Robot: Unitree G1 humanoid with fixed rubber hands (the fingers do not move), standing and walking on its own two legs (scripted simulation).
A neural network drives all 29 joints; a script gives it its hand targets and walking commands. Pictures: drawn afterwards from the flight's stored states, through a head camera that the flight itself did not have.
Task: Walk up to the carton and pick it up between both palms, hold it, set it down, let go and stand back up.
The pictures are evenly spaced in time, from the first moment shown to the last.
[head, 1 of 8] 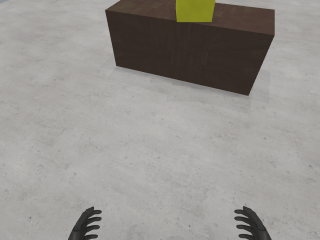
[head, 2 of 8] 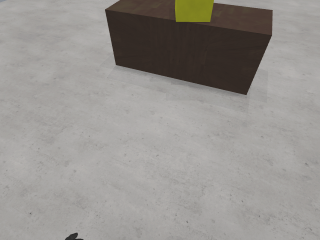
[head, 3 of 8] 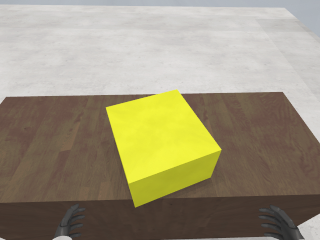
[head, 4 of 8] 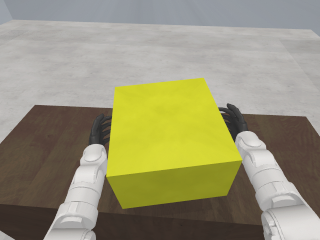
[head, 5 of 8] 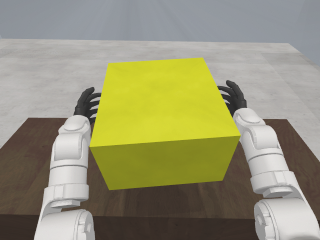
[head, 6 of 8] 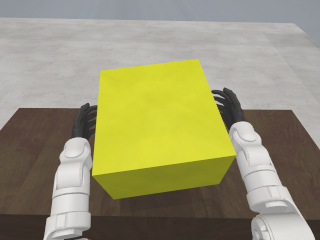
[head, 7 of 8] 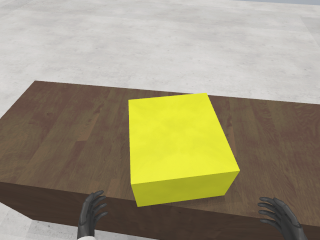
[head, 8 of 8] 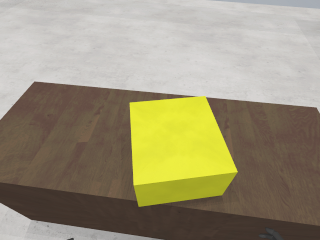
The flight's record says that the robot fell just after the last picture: no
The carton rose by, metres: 0.27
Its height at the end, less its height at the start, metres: +0.00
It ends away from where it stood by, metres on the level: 0.00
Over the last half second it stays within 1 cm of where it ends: yes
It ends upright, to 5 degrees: yes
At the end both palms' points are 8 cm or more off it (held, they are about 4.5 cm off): yes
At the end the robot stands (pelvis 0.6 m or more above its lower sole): yes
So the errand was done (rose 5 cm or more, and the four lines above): yes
